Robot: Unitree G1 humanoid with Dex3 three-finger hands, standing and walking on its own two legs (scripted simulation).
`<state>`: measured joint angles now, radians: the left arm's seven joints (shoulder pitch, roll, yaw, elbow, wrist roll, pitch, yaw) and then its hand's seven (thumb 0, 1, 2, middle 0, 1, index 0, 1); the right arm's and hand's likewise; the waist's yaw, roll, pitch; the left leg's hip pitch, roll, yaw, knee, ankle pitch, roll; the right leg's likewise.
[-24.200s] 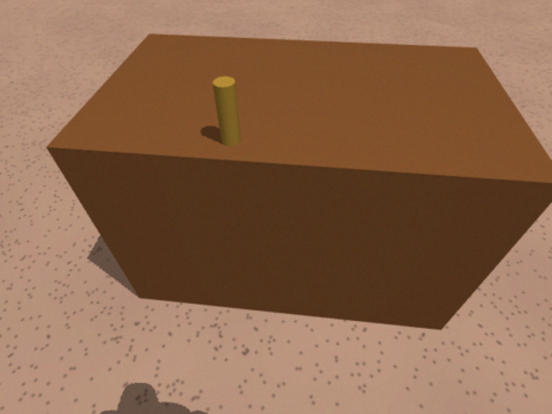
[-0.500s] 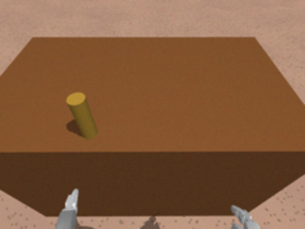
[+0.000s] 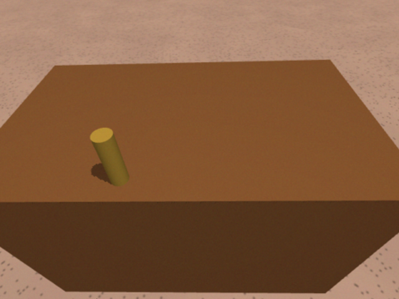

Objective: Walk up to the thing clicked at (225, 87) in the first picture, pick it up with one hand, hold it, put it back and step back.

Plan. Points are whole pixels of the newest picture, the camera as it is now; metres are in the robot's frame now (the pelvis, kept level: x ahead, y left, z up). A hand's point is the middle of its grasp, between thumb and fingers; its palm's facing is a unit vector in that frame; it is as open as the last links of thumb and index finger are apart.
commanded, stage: home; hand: left
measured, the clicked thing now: (111, 159) +0.43 +0.22 +0.05
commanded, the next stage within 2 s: stand in 1.54 s
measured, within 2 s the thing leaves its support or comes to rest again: neither
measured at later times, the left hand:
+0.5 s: hand out of the picture +0.04 +0.25 -0.14, palm faces -0.02 -0.93 -0.37, open 17.4 cm
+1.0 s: hand out of the picture +0.07 +0.25 -0.14, palm faces -0.01 -0.93 -0.36, open 17.3 cm
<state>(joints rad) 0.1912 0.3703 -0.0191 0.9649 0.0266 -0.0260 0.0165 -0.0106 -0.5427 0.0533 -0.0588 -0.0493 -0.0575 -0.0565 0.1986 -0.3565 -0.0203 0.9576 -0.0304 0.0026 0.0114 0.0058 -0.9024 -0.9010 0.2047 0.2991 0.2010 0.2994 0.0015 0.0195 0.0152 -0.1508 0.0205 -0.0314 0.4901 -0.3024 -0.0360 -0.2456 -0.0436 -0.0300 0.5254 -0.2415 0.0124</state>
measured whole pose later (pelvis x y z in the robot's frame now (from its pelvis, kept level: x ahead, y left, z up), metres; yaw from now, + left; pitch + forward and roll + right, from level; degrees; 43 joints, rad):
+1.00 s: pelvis +0.00 -0.01 +0.01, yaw +0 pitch -3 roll +0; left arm 0.10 0.35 -0.01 1.16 0.01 -0.01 0.00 -0.01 -0.52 0.07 -0.06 -0.05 -0.06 -0.06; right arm 0.15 -0.36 0.02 1.11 -0.02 0.00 0.00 0.00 -0.90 -0.90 0.21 0.30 0.20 0.30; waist 0.01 0.02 0.04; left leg -0.08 0.04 -0.04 0.35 -0.22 -0.05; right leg -0.17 -0.02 -0.05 0.37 -0.16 0.00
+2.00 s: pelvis +0.01 -0.01 +0.01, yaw +0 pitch -2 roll +0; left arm 0.10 0.34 0.00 1.15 0.01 -0.01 0.00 0.00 0.26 0.72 -0.20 -0.27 -0.20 -0.28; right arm 0.14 -0.36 0.01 1.11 -0.02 0.00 0.00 0.00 -0.90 -0.90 0.21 0.30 0.20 0.30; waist 0.01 0.03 0.04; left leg -0.06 0.05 -0.04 0.32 -0.23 -0.05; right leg -0.15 -0.01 -0.04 0.36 -0.17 0.00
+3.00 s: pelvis +0.01 +0.00 +0.01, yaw -1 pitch -2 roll +0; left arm 0.11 0.35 0.00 1.14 0.01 -0.01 0.00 0.00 0.91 0.90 -0.21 -0.30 -0.21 -0.30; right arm 0.14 -0.35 0.01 1.11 -0.02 0.00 0.00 0.00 -0.90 -0.90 0.21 0.30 0.20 0.30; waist 0.00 0.02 0.05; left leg -0.05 0.05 -0.03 0.32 -0.23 -0.04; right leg -0.15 -0.02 -0.03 0.35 -0.16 0.01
